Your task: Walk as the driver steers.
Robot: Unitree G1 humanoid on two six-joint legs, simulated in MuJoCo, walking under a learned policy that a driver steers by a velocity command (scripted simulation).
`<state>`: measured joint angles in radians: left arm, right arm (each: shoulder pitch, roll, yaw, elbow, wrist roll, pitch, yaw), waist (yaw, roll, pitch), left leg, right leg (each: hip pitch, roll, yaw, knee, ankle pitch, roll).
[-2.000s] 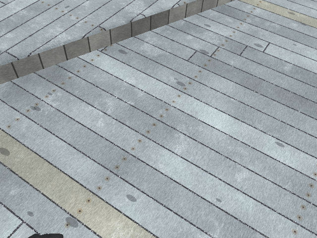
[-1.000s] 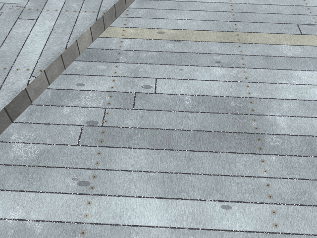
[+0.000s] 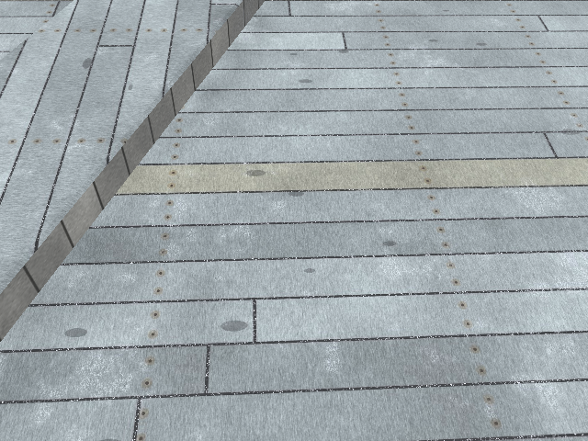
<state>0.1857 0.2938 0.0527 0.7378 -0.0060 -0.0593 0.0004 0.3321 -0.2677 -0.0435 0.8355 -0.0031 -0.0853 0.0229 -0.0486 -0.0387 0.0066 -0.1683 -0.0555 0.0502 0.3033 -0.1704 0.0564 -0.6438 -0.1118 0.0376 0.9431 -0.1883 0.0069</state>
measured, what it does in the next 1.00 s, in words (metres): walks ahead, turning left: right foot, then left foot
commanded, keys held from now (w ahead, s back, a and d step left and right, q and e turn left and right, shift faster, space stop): w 0.16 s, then w+q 0.30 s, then q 0.54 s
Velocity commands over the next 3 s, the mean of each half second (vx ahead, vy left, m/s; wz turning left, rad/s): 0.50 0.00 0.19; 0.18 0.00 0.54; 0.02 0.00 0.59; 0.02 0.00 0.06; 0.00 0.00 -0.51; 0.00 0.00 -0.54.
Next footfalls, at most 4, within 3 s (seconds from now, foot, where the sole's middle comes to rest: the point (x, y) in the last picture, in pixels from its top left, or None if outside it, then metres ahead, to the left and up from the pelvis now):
0.26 right None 0.32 -0.16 -0.78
0.74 left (240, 429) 0.52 0.11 -0.78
1.20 right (330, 395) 0.59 -0.10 -0.78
1.62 left None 0.41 0.09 -0.78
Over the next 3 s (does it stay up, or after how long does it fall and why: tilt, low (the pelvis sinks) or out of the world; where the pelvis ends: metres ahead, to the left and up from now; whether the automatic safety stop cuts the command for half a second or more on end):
stays up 0.49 0.00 -0.01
